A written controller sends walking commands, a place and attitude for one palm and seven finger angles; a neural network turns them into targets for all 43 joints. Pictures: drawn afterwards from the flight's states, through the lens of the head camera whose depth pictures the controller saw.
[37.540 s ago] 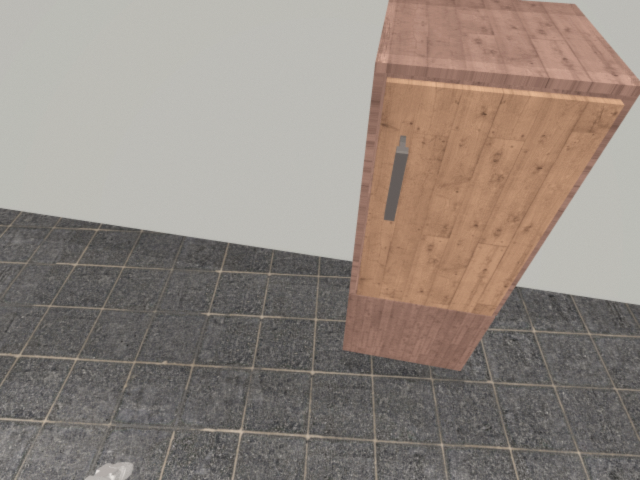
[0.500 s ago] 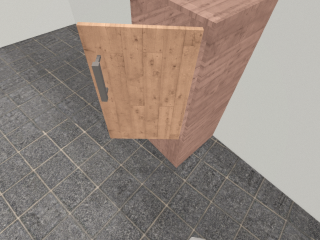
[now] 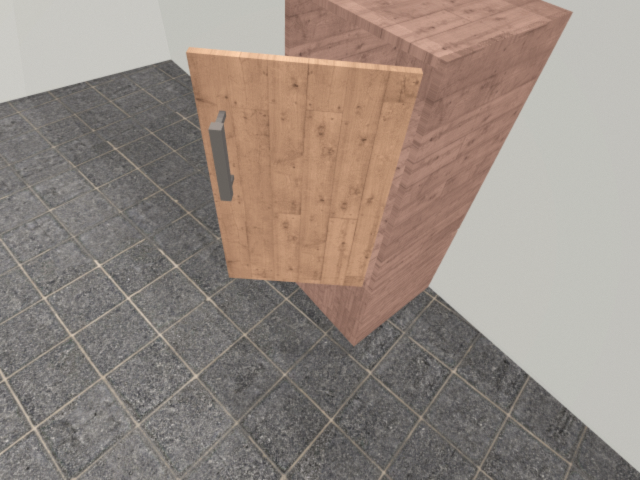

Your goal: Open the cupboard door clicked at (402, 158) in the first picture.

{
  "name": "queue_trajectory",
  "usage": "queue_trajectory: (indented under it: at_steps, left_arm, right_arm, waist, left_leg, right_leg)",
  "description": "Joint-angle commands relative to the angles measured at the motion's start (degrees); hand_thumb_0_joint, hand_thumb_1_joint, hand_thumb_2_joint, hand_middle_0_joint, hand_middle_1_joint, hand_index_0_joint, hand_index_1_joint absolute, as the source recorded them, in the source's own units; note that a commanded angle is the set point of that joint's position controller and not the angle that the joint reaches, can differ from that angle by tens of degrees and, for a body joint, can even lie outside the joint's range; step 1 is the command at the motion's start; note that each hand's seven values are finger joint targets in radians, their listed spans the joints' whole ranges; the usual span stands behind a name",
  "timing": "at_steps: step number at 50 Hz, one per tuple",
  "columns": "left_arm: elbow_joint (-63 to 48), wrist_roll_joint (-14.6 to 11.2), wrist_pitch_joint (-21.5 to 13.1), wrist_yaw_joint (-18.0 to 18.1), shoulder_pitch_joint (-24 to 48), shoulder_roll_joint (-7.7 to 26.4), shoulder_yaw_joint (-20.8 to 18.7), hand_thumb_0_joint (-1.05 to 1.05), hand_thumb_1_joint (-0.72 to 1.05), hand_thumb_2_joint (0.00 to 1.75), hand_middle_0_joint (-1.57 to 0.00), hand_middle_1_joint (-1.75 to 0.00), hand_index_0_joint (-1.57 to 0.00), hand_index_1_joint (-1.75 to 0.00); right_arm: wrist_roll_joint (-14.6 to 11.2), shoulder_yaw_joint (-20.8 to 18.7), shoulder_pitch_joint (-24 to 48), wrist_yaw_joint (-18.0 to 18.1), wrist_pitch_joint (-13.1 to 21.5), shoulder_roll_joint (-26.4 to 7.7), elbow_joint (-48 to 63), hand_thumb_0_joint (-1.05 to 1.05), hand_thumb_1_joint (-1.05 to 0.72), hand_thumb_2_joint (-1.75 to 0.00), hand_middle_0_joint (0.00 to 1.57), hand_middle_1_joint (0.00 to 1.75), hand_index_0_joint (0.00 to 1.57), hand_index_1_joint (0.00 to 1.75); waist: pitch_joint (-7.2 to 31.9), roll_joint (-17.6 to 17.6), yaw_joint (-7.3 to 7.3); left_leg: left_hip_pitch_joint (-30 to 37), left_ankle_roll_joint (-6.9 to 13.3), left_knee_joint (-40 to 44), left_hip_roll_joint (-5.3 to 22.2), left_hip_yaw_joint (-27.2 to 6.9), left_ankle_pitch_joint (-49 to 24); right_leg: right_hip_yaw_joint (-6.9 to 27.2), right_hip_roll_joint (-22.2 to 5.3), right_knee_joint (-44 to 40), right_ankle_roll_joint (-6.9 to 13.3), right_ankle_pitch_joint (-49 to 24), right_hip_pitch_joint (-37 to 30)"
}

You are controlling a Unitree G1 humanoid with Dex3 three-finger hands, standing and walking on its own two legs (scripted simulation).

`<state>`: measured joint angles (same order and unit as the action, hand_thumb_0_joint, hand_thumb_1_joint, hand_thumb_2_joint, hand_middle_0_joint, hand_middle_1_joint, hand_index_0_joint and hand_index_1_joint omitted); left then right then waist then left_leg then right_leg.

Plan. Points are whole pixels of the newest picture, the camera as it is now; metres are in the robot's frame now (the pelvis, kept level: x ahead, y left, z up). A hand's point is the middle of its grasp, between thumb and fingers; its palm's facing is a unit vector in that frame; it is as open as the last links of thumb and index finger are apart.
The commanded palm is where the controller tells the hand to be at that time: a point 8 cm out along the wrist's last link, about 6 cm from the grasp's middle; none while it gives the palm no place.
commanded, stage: come to a stop and stand still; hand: left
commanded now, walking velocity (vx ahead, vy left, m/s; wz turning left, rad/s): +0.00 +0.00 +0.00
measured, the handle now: (224, 157) +0.60 +0.23 +0.03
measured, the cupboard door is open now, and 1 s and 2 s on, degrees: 48 48 48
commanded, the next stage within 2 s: look again from close up in 0.86 s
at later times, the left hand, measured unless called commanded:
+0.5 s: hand out of the picture +0.01 +0.16 -0.18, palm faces +0.01 -0.99 -0.15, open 7.4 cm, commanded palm none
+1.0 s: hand out of the picture +0.03 +0.15 -0.18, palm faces +0.00 -0.99 -0.17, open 7.3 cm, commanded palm none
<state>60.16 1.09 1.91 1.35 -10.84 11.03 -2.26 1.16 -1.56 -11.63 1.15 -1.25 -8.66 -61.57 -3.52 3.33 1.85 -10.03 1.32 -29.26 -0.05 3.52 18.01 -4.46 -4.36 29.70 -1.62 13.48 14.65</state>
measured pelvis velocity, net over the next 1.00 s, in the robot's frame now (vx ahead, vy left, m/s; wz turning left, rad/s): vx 0.03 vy -0.01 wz -0.01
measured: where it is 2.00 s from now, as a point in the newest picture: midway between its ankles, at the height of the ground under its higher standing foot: outside the picture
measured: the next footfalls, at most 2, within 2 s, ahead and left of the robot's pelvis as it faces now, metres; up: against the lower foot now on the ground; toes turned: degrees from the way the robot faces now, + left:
none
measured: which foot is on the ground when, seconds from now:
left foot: down 0.00-1.00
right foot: down 0.00-1.00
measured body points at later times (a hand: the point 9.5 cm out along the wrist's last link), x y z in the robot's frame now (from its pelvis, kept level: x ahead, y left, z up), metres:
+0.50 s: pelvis +0.02 +0.00 +0.01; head +0.04 +0.01 +0.46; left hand +0.01 +0.21 -0.16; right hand +0.00 -0.21 -0.15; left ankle -0.02 +0.10 -0.74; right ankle +0.02 -0.14 -0.74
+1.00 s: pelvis +0.03 -0.01 +0.01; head +0.05 +0.00 +0.45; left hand +0.03 +0.21 -0.16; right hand +0.01 -0.22 -0.15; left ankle -0.02 +0.10 -0.74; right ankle +0.03 -0.14 -0.74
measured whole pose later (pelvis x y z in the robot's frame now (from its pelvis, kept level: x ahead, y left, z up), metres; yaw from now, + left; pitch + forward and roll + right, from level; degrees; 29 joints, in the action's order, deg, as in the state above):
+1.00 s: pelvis +0.03 -0.01 +0.01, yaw -1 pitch -1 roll +0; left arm 64.3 1.0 -0.3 1.7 -16.2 8.7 0.1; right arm 0.9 0.0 -17.3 1.9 0.4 -6.5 -64.5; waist -2.9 1.4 -0.3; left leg -5.0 -0.1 -23.7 1.1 3.9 17.9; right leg -4.4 -2.9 26.2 -0.9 14.4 10.8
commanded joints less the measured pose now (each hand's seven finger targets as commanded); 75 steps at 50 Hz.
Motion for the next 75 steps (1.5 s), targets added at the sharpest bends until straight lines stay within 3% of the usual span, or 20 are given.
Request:
queue_trajectory:
  at_steps: [1,6,11,16,22,31,36,47,48,49,50,51,53,55,57,61,70,75]
  left_arm:
    - [-1.10,-0.04,-0.76,-0.06,-2.16,3.40,0.06,0.00,0.90,0.90,-0.20,-0.30,-0.20,-0.30]
    - [1.32,0.01,-1.28,-0.13,-4.68,3.12,0.81,0.00,0.90,0.90,-0.20,-0.30,-0.20,-0.30]
    - [2.71,-0.24,-2.15,0.12,-6.38,2.93,1.20,0.00,0.90,0.90,-0.20,-0.30,-0.20,-0.30]
    - [3.76,-0.47,-2.48,0.42,-7.40,2.64,1.48,0.00,0.90,0.90,-0.20,-0.30,-0.20,-0.30]
    - [4.59,-0.58,-2.52,0.70,-8.53,1.84,1.54,0.00,0.90,0.90,-0.20,-0.30,-0.20,-0.30]
    - [4.71,-0.71,-2.50,0.88,-8.43,1.09,1.41,0.00,0.90,0.90,-0.20,-0.30,-0.20,-0.30]
    - [4.40,-0.77,-2.75,0.97,-8.46,1.22,1.31,0.00,0.90,0.90,-0.20,-0.30,-0.20,-0.30]
    - [4.38,-0.72,-2.88,0.99,-8.54,1.21,1.24,0.00,0.90,0.90,-0.20,-0.30,-0.20,-0.30]
    - [-1.47,-0.05,-4.08,0.84,-6.53,13.22,1.33,0.00,0.90,0.90,-0.20,-0.30,-0.20,-0.30]
    - [-2.00,0.13,-4.19,1.24,-7.78,8.10,-0.19,0.00,0.90,0.90,-0.20,-0.30,-0.20,-0.30]
    - [-2.05,0.45,-4.40,0.96,-7.14,8.83,-1.07,0.00,0.90,0.90,-0.20,-0.30,-0.20,-0.30]
    - [-2.07,0.11,-4.44,0.97,-9.11,7.46,-0.24,0.00,0.90,0.90,-0.20,-0.30,-0.20,-0.30]
    - [-2.86,0.16,-4.11,1.02,-10.69,6.91,-0.36,0.00,0.90,0.90,-0.20,-0.30,-0.20,-0.30]
    - [-3.78,0.13,-3.65,1.05,-8.65,8.06,-0.94,0.00,0.90,0.90,-0.20,-0.30,-0.20,-0.30]
    - [-5.00,0.09,-3.49,0.93,-6.41,8.64,-0.93,0.00,0.90,0.90,-0.20,-0.30,-0.20,-0.30]
    - [-5.66,-0.13,-3.33,0.64,-4.67,9.92,-0.65,0.00,0.90,0.90,-0.20,-0.30,-0.20,-0.30]
    - [-5.84,-0.09,-2.96,-0.05,-1.56,12.12,-0.10,0.00,0.90,0.90,-0.20,-0.30,-0.20,-0.30]
    - [-5.31,-0.08,-2.99,-0.10,-2.10,11.93,0.08,0.00,0.90,0.90,-0.20,-0.30,-0.20,-0.30]
  right_arm:
    - [-0.21,-1.08,-0.86,0.80,1.15,-7.98,2.40,0.00,-0.90,-0.90,0.20,0.30,0.20,0.30]
    - [-0.39,-0.86,-2.98,0.69,1.35,-7.52,1.59,0.00,-0.90,-0.90,0.20,0.30,0.20,0.30]
    - [-0.64,-0.39,-5.34,0.84,2.05,-6.45,0.32,0.00,-0.90,-0.90,0.20,0.30,0.20,0.30]
    - [-0.68,0.14,-7.15,1.11,2.39,-5.78,-1.28,0.00,-0.90,-0.90,0.20,0.30,0.20,0.30]
    - [-0.61,0.37,-8.78,1.44,2.48,-4.54,-2.89,0.00,-0.90,-0.90,0.20,0.30,0.20,0.30]
    - [-0.49,0.49,-10.52,1.59,2.24,-2.90,-4.34,0.00,-0.90,-0.90,0.20,0.30,0.20,0.30]
    - [-0.47,0.37,-11.28,1.67,2.32,-2.57,-4.54,0.00,-0.90,-0.90,0.20,0.30,0.20,0.30]
    - [-0.44,0.21,-11.17,1.74,2.23,-2.53,-4.63,0.00,-0.90,-0.90,0.20,0.30,0.20,0.30]
    - [-0.49,-0.06,-5.53,0.75,2.63,-11.98,3.62,0.00,-0.90,-0.90,0.20,0.30,0.20,0.30]
    - [0.27,-1.50,-7.15,1.37,4.35,-10.74,4.36,0.00,-0.90,-0.90,0.20,0.30,0.20,0.30]
    - [0.23,-2.33,-7.75,2.07,4.97,-10.46,3.50,0.00,-0.90,-0.90,0.20,0.30,0.20,0.30]
    - [-0.07,-1.84,-8.34,2.41,4.89,-9.91,3.46,0.00,-0.90,-0.90,0.20,0.30,0.20,0.30]
    - [-0.22,-1.75,-8.49,2.22,4.17,-8.50,4.90,0.00,-0.90,-0.90,0.20,0.30,0.20,0.30]
    - [-0.40,-2.30,-7.35,1.92,3.19,-9.37,5.73,0.00,-0.90,-0.90,0.20,0.30,0.20,0.30]
    - [-0.27,-2.37,-5.84,1.62,2.86,-10.54,6.46,0.00,-0.90,-0.90,0.20,0.30,0.20,0.30]
    - [0.00,-1.99,-2.54,0.94,2.70,-12.30,7.11,0.00,-0.90,-0.90,0.20,0.30,0.20,0.30]
    - [0.17,-1.31,-0.18,-0.29,2.27,-14.35,7.46,0.00,-0.90,-0.90,0.20,0.30,0.20,0.30]
    - [0.17,-1.02,-1.27,-0.59,2.12,-14.14,6.61,0.00,-0.90,-0.90,0.20,0.30,0.20,0.30]
  waist:
    - [-0.90,-10.06,-0.09]
    - [-2.86,-4.92,-0.69]
    - [0.36,-2.00,-1.33]
    - [1.31,-2.95,-1.62]
    - [0.44,-3.16,-1.52]
    - [-2.18,-3.06,-1.38]
    - [-0.20,-3.44,-1.58]
    - [-0.33,-3.10,-1.72]
    - [-4.79,-2.61,-2.79]
    - [3.86,-8.15,-2.00]
    - [9.15,-10.66,-2.66]
    - [11.60,-10.51,-2.03]
    - [11.33,-2.61,-2.10]
    - [6.06,2.41,-2.69]
    - [1.92,1.36,-2.89]
    - [-0.38,-4.09,-2.21]
    - [-2.28,-3.41,-1.92]
    - [-0.70,-2.55,-1.92]
  left_leg:
    - [-6.89,0.34,14.39,8.68,-7.88,-4.65]
    - [-6.23,-0.13,15.82,7.24,-6.99,1.82]
    - [-1.15,-0.27,13.09,6.43,-5.00,-7.36]
    - [1.28,-0.52,11.49,6.28,-4.11,-14.45]
    - [1.54,-0.56,10.97,6.26,-3.59,-16.77]
    - [-0.18,-0.73,11.13,5.96,-3.21,-14.29]
    - [1.18,-0.83,10.46,5.99,-3.01,-16.55]
    - [2.14,-1.05,10.18,6.01,-2.67,-17.06]
    - [-1.72,-1.04,9.74,4.23,-4.84,-20.42]
    - [-1.33,0.05,4.49,5.78,-4.83,-23.12]
    - [1.08,0.50,2.45,5.78,-5.04,-32.00]
    - [2.84,0.81,0.68,6.28,-4.70,-34.10]
    - [0.37,0.79,-1.88,5.16,-3.56,-26.47]
    - [-3.63,0.61,-0.42,4.17,-3.05,-14.08]
    - [-3.88,0.90,1.57,4.81,-3.66,-13.36]
    - [-4.12,1.01,4.19,5.93,-4.30,-14.22]
    - [-6.63,0.83,10.24,5.68,-5.64,1.37]
    - [-6.48,0.66,11.10,5.39,-5.84,3.33]
  right_leg:
    - [2.39,-0.74,-3.64,1.25,-1.14,-5.09]
    - [3.38,-1.47,-6.83,1.32,-3.12,-4.40]
    - [4.37,-2.40,-8.41,1.58,-6.72,-4.84]
    - [4.38,-2.61,-8.08,1.97,-9.91,-5.52]
    - [4.13,-2.51,-7.66,2.27,-11.53,-5.89]
    - [3.90,-2.59,-7.97,2.55,-11.46,-6.18]
    - [3.86,-2.60,-7.53,2.83,-14.32,-7.26]
    - [3.81,-2.58,-7.78,2.91,-15.79,-7.16]
    - [3.32,-0.63,-4.13,3.10,-16.54,-4.08]
    - [4.39,-2.18,-0.14,3.52,-14.29,-6.81]
    - [4.14,-2.12,2.38,4.76,-22.57,-7.93]
    - [3.96,-2.32,1.41,5.06,-23.99,-8.93]
    - [4.94,-3.32,0.71,5.30,-30.15,-10.06]
    - [5.83,-4.68,-0.73,5.67,-27.04,-8.14]
    - [5.54,-3.73,-1.54,5.34,-20.76,-4.17]
    - [4.86,-2.32,-2.97,4.13,-13.14,-2.89]
    - [6.45,-2.28,-9.60,2.83,3.37,-1.95]
    - [6.87,-2.60,-11.16,2.46,5.85,-2.56]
